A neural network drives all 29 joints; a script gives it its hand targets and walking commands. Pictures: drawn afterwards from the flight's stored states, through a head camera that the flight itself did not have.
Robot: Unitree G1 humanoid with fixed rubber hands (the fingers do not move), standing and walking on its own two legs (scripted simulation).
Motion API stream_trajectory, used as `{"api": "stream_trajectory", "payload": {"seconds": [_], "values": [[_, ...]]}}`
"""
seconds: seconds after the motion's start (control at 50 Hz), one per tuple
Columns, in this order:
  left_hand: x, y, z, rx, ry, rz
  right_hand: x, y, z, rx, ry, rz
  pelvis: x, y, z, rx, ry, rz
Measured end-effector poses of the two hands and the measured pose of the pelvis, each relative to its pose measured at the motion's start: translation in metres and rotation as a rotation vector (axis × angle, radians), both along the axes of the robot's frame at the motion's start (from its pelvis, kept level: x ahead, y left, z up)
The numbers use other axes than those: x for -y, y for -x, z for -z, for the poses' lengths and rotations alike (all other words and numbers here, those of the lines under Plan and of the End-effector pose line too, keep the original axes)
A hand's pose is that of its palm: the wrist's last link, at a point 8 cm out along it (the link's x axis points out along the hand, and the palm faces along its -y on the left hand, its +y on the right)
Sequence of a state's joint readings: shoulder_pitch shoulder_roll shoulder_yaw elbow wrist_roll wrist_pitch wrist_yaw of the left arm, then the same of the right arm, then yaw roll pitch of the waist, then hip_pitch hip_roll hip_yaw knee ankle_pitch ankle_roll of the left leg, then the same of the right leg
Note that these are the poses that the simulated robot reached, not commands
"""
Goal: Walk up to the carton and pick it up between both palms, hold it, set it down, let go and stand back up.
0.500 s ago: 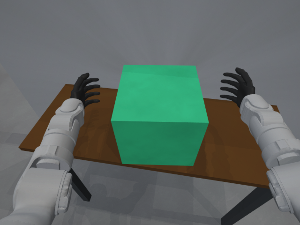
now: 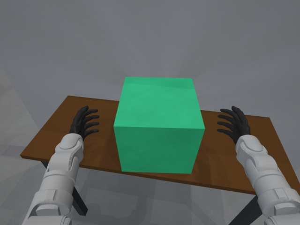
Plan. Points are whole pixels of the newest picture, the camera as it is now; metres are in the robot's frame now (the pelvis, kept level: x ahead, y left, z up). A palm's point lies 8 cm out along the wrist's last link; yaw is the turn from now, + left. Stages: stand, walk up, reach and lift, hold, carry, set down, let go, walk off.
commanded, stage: set down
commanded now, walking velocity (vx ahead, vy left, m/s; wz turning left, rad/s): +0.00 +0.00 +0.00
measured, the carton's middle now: (157, 124) +0.47 +0.01 +0.02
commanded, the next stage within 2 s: let go in 1.76 s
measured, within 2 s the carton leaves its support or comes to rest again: neither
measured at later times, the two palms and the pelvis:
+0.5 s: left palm (75, 170) +0.28 +0.23 +0.04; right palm (243, 173) +0.27 -0.21 +0.04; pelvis +0.01 +0.00 +0.00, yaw +0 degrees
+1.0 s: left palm (72, 197) +0.23 +0.23 -0.01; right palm (242, 199) +0.23 -0.21 -0.01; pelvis +0.02 +0.01 +0.00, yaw -1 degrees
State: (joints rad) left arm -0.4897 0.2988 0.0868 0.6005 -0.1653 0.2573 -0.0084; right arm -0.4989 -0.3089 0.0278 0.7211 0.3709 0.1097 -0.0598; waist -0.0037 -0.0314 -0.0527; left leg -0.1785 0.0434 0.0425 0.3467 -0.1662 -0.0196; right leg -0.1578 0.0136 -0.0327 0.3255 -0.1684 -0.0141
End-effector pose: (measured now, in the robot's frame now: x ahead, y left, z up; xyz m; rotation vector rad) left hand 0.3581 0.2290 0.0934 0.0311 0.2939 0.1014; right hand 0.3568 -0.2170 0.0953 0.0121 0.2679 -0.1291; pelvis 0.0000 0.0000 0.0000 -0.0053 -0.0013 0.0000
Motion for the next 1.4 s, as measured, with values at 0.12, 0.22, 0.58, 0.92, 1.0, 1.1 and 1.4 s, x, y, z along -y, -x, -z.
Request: {"api": "stream_trajectory", "payload": {"seconds": [0.12,0.22,0.58,0.92,1.0,1.1,1.4], "values": [[0.001,0.026,0.029,-0.028,-0.003,0.001,-0.006,0.019,0.027,0.002,-0.022,-0.015,-0.002,0.000,0.000,-0.009,0.001,0.001],[0.004,0.039,0.031,-0.010,0.004,0.018,-0.004,0.032,0.028,0.041,-0.015,-0.010,-0.003,-0.001,0.000,-0.014,0.001,0.005],[0.002,0.097,0.071,-0.044,0.016,-0.016,-0.005,0.097,0.067,-0.030,-0.006,0.003,-0.005,-0.012,-0.001,0.018,-0.004,0.007],[-0.004,0.126,0.096,-0.139,-0.017,-0.013,-0.008,0.124,0.101,-0.149,0.020,-0.012,-0.009,-0.018,-0.001,0.019,-0.003,0.013],[-0.004,0.129,0.101,-0.164,-0.028,-0.011,-0.007,0.130,0.107,-0.169,0.037,-0.012,-0.009,-0.022,-0.002,0.025,-0.002,0.016],[-0.007,0.140,0.114,-0.219,-0.040,-0.022,-0.005,0.139,0.116,-0.206,0.059,-0.014,-0.008,-0.026,-0.002,0.037,-0.001,0.016],[-0.007,0.168,0.143,-0.369,-0.073,-0.020,-0.006,0.164,0.146,-0.321,0.091,-0.033,-0.005,-0.024,-0.001,0.044,-0.003,0.018]]}}
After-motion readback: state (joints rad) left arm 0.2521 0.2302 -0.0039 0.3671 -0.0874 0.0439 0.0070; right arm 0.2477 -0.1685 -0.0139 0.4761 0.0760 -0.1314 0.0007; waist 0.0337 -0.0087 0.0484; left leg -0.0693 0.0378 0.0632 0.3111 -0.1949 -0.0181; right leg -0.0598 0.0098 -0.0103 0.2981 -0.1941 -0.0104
